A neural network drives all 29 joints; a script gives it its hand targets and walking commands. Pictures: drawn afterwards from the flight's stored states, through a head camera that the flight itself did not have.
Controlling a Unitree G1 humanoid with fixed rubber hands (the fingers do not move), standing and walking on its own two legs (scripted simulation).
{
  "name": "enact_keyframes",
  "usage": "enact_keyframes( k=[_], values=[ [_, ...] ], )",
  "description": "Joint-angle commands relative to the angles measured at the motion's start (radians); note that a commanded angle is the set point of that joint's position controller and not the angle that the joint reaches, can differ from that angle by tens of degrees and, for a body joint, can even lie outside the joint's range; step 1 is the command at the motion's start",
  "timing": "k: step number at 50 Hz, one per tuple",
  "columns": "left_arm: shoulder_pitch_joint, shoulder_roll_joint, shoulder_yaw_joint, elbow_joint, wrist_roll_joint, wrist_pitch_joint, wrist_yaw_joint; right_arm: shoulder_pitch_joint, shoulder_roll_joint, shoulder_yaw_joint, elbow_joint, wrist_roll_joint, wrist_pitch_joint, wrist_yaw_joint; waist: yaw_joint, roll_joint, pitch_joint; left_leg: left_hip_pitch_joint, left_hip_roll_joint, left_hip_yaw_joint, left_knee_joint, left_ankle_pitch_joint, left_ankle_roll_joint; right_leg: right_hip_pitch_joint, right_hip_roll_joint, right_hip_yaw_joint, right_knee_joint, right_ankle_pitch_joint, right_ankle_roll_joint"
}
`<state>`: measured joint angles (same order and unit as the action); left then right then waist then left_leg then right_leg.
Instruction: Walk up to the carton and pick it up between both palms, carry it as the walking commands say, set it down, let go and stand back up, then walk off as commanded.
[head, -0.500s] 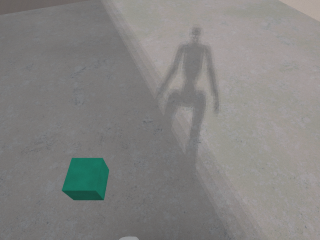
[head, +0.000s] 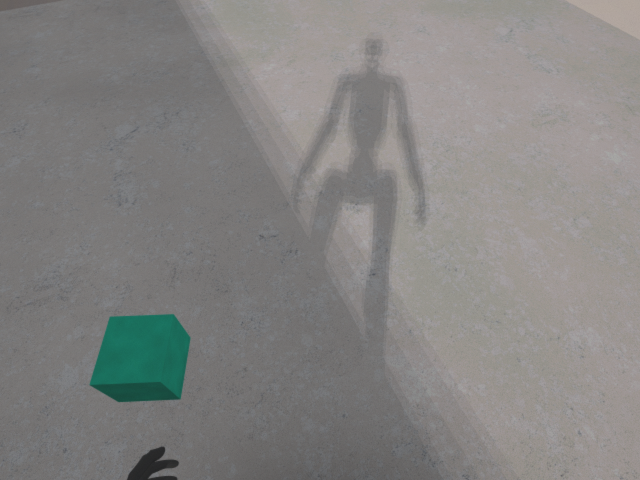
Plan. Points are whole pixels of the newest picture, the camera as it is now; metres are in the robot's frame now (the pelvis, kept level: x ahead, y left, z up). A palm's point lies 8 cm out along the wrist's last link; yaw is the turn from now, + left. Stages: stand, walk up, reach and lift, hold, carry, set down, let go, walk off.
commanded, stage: walk off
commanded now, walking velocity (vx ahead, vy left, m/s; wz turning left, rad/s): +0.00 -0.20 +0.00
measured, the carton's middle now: (145, 358) +0.48 +0.54 -0.67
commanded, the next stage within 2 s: stand in 0.70 s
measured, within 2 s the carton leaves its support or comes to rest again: neither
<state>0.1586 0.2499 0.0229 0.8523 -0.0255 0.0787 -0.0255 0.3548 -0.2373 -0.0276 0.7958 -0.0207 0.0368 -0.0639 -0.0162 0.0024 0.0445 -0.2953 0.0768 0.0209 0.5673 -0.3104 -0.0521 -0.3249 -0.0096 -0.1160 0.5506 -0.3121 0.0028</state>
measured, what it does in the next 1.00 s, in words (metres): steps on the spot: left foot, then right foot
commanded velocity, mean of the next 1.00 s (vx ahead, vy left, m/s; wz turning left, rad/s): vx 0.00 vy -0.14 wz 0.00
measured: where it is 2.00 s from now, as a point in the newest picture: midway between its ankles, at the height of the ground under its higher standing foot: outside the picture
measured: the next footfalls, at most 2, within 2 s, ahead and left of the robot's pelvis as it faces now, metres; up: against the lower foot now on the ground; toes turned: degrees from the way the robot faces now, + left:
left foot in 0.58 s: +0.05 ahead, +0.07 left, +0.00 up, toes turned +2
right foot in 0.90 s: +0.03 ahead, -0.17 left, +0.00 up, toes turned -8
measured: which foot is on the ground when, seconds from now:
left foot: down 0.00-0.00, up 0.02-0.56, down 0.58-0.90, up 0.92-1.00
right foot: down 0.00-0.62, up 0.64-0.88, down 0.90-1.00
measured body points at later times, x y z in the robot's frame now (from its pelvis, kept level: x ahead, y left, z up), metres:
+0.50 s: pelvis +0.01 -0.05 +0.00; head +0.04 -0.05 +0.45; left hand +0.06 +0.21 -0.14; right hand +0.08 -0.32 -0.13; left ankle -0.06 +0.07 -0.69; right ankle +0.02 -0.08 -0.73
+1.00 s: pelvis +0.01 -0.10 +0.01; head +0.02 -0.11 +0.46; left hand +0.08 +0.17 -0.12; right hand +0.06 -0.35 -0.13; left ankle -0.01 +0.06 -0.70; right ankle -0.01 -0.16 -0.73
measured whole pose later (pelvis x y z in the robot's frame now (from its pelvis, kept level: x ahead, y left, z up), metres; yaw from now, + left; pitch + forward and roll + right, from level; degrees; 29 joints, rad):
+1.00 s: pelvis +0.01 -0.10 +0.01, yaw -2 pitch +0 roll +1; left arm 0.27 0.25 0.02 0.85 -0.03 0.06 -0.02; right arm 0.32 -0.23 -0.03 0.80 -0.02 0.05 -0.03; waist 0.01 0.02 0.02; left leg -0.31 0.07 0.02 0.74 -0.42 -0.03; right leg -0.21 0.01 -0.12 0.51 -0.31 -0.07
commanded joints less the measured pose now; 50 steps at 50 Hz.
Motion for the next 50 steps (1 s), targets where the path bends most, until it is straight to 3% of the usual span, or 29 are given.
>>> enact_keyframes(
  k=[1, 2, 3, 8, 9, 11, 12, 15, 16, 17, 20, 23, 25, 27, 28, 29, 30, 31, 33, 35, 37, 39, 41, 42, 43, 44, 45, 47, 50],
  values=[
    [0.115, 0.167, 0.027, -0.040, 0.056, -0.017, -0.003, -0.040, -0.120, -0.040, -0.035, -0.005, 0.008, -0.002, 0.055, -0.080, -0.086, -0.229, -0.048, -0.047, 0.527, -0.265, 0.055, 0.174, -0.302, 0.228, -0.293, 0.184, -0.137],
    [0.086, 0.145, 0.020, -0.057, 0.051, -0.011, 0.004, -0.020, -0.129, -0.048, -0.016, -0.008, 0.018, -0.005, 0.047, -0.078, -0.037, -0.227, -0.042, -0.058, 0.542, -0.183, 0.038, 0.140, -0.253, 0.193, -0.321, 0.102, -0.031],
    [0.058, 0.119, 0.019, -0.060, 0.046, -0.007, 0.009, -0.002, -0.156, -0.068, -0.008, -0.005, 0.028, -0.001, 0.028, -0.131, 0.013, -0.240, -0.041, -0.038, 0.589, -0.139, 0.027, 0.097, -0.220, 0.171, -0.306, 0.171, -0.044],
    [0.072, 0.112, 0.010, -0.094, 0.039, -0.019, 0.029, -0.011, -0.153, -0.060, 0.004, 0.013, 0.042, 0.010, 0.056, -0.086, 0.008, -0.204, -0.066, -0.041, 0.583, -0.079, -0.002, 0.169, -0.185, 0.204, -0.329, 0.095, 0.042],
    [0.098, 0.108, 0.009, -0.085, 0.041, -0.021, 0.028, -0.024, -0.120, -0.054, 0.009, 0.014, 0.037, 0.011, 0.061, -0.109, 0.047, -0.200, -0.044, -0.038, 0.568, -0.090, -0.008, 0.148, -0.203, 0.197, -0.346, 0.155, -0.018],
    [0.133, 0.140, 0.016, -0.077, 0.048, -0.019, 0.036, -0.020, -0.159, -0.061, 0.002, 0.022, 0.036, 0.016, 0.079, -0.099, -0.033, -0.172, -0.059, -0.043, 0.531, -0.099, -0.009, 0.265, -0.181, 0.211, -0.326, 0.162, 0.017],
    [0.115, 0.137, 0.015, -0.076, 0.043, -0.024, 0.041, -0.050, -0.140, -0.057, -0.004, 0.020, 0.028, 0.017, 0.068, -0.102, -0.025, -0.185, -0.045, -0.038, 0.526, -0.107, -0.001, 0.258, -0.211, 0.227, -0.320, 0.256, -0.032],
    [0.123, 0.124, 0.017, -0.086, 0.045, -0.028, 0.035, -0.003, -0.157, -0.055, 0.029, 0.025, 0.031, 0.012, 0.067, -0.104, -0.053, -0.161, -0.038, -0.029, 0.473, -0.129, 0.000, 0.301, -0.211, 0.239, -0.318, 0.301, -0.024],
    [0.107, 0.113, 0.007, -0.094, 0.056, -0.033, 0.031, -0.038, -0.155, -0.058, -0.002, 0.028, 0.025, 0.020, 0.063, -0.014, -0.085, -0.174, -0.027, -0.010, 0.441, -0.164, -0.006, 0.349, -0.193, 0.242, -0.284, 0.386, -0.096],
    [0.143, 0.125, 0.013, -0.066, 0.053, -0.030, 0.035, -0.032, -0.151, -0.053, 0.014, 0.020, 0.019, 0.016, 0.065, -0.028, -0.099, -0.164, -0.026, -0.016, 0.453, -0.173, 0.002, 0.361, -0.211, 0.245, -0.280, 0.431, -0.085],
    [0.145, 0.117, 0.014, -0.041, 0.065, -0.019, 0.042, -0.054, -0.075, -0.024, -0.014, 0.020, 0.019, 0.001, 0.067, -0.056, -0.079, -0.135, 0.009, 0.001, 0.288, -0.258, 0.021, 0.365, -0.220, 0.246, -0.271, 0.358, -0.168],
    [0.178, 0.100, 0.003, -0.032, 0.074, -0.009, 0.038, -0.022, -0.091, -0.026, -0.001, 0.018, 0.018, -0.014, 0.071, -0.003, -0.100, -0.083, 0.014, 0.035, 0.163, -0.275, 0.048, 0.371, -0.248, 0.246, -0.266, 0.424, -0.186],
    [0.138, 0.077, -0.004, -0.043, 0.076, -0.009, 0.029, 0.017, -0.078, -0.011, 0.010, 0.024, -0.005, -0.016, 0.026, -0.048, -0.092, -0.056, 0.019, 0.044, 0.026, -0.149, 0.067, 0.338, -0.184, 0.189, -0.183, 0.539, -0.209],
    [0.070, 0.098, 0.003, -0.062, 0.080, -0.014, 0.014, 0.128, -0.109, -0.018, 0.062, 0.013, -0.015, -0.025, -0.034, -0.056, -0.153, 0.114, 0.041, 0.057, -0.096, 0.171, 0.081, 0.208, -0.115, 0.081, -0.087, 0.538, -0.155],
    [0.024, 0.080, 0.003, -0.092, 0.077, -0.021, 0.006, 0.164, -0.162, -0.032, 0.073, -0.001, -0.018, -0.026, -0.059, 0.043, -0.148, 0.224, 0.124, -0.082, -0.177, 0.206, 0.118, 0.063, -0.071, 0.067, -0.025, 0.363, -0.097],
    [0.011, 0.069, 0.008, -0.113, 0.080, -0.022, 0.000, 0.169, -0.247, -0.053, 0.062, -0.005, -0.017, -0.034, -0.072, 0.226, -0.092, 0.244, 0.337, -0.384, -0.297, 0.292, 0.183, -0.132, 0.039, 0.024, 0.120, 0.071, -0.039],
    [0.007, 0.106, 0.031, -0.139, 0.088, -0.009, -0.010, 0.120, -0.304, -0.065, 0.046, -0.004, -0.003, -0.035, -0.064, 0.318, -0.040, 0.139, 0.438, -0.546, -0.361, 0.257, 0.314, -0.218, 0.070, 0.137, 0.404, -0.189, -0.011],
    [0.037, 0.139, 0.035, -0.124, 0.089, -0.007, -0.011, 0.060, -0.257, -0.056, 0.017, -0.019, 0.002, -0.035, -0.036, 0.157, 0.000, 0.023, 0.424, -0.517, -0.351, 0.232, 0.323, -0.164, 0.050, 0.199, 0.517, -0.191, -0.035],
    [0.124, 0.127, 0.030, -0.099, 0.087, -0.002, -0.025, -0.054, -0.226, -0.047, -0.021, -0.017, -0.009, -0.033, 0.039, 0.148, 0.037, -0.033, 0.345, -0.392, -0.318, 0.274, 0.276, -0.155, 0.010, 0.216, 0.581, -0.100, -0.026],
    [0.108, 0.087, 0.021, -0.079, 0.082, -0.002, -0.025, -0.046, -0.148, -0.028, -0.026, -0.025, -0.029, -0.014, 0.031, 0.078, 0.018, 0.015, 0.242, -0.294, -0.261, 0.361, 0.222, -0.182, 0.018, 0.174, 0.517, -0.081, 0.012],
    [0.137, 0.054, 0.014, -0.065, 0.074, -0.013, -0.012, -0.040, -0.151, -0.029, -0.002, -0.026, -0.036, -0.004, 0.031, 0.234, -0.052, 0.073, 0.228, -0.227, -0.241, 0.486, 0.186, -0.110, -0.010, 0.161, 0.378, -0.107, 0.027],
    [0.103, 0.051, 0.003, -0.066, 0.045, -0.017, 0.004, -0.026, -0.160, -0.033, -0.021, -0.030, -0.032, 0.008, -0.003, 0.230, -0.089, 0.121, 0.198, -0.216, -0.187, 0.578, 0.187, -0.017, -0.023, 0.162, 0.111, -0.185, 0.021],
    [0.137, 0.038, 0.004, -0.031, 0.039, -0.024, 0.016, -0.060, -0.164, -0.035, -0.041, -0.020, -0.022, 0.026, 0.009, 0.205, -0.074, 0.004, 0.161, -0.189, -0.175, 0.329, 0.150, 0.178, 0.019, 0.069, -0.164, -0.006, -0.007],
    [0.169, 0.039, 0.000, -0.028, 0.050, -0.040, 0.021, -0.001, -0.153, -0.031, -0.033, -0.026, -0.022, 0.025, 0.024, 0.190, -0.114, -0.035, 0.126, -0.176, -0.111, 0.206, 0.107, 0.308, -0.039, 0.123, -0.297, 0.124, -0.009],
    [0.198, 0.133, 0.024, -0.010, 0.065, -0.052, 0.021, 0.060, -0.074, -0.023, -0.025, -0.025, -0.022, 0.036, 0.014, -0.027, -0.148, -0.166, 0.030, -0.086, 0.055, -0.018, 0.067, 0.446, -0.203, 0.276, -0.295, 0.144, -0.016],
    [0.150, 0.207, 0.034, -0.032, 0.051, -0.051, 0.032, 0.050, -0.021, 0.000, -0.035, -0.014, -0.018, 0.040, 0.014, -0.286, -0.095, -0.186, -0.060, -0.049, 0.187, -0.276, 0.027, 0.277, -0.379, 0.397, -0.304, 0.254, -0.060],
    [0.126, 0.146, 0.014, -0.047, 0.042, -0.050, 0.034, -0.018, -0.076, -0.011, -0.043, -0.010, -0.003, 0.043, 0.018, -0.157, -0.074, -0.092, -0.040, -0.116, 0.260, -0.238, 0.043, 0.121, -0.339, 0.331, -0.324, 0.190, -0.098],
    [0.105, 0.135, 0.008, -0.039, 0.046, -0.049, 0.044, -0.058, -0.090, -0.024, -0.048, -0.004, 0.009, 0.046, 0.014, -0.029, 0.017, -0.134, -0.043, -0.089, 0.296, -0.131, 0.019, 0.106, -0.266, 0.237, -0.353, 0.155, -0.053],
    [0.140, 0.098, -0.001, -0.030, 0.034, -0.067, 0.054, -0.024, -0.071, -0.023, -0.004, 0.007, 0.017, 0.047, 0.009, -0.070, 0.017, -0.131, -0.022, -0.119, 0.310, -0.078, 0.023, 0.165, -0.270, 0.216, -0.294, 0.476, 0.014]
  ],
)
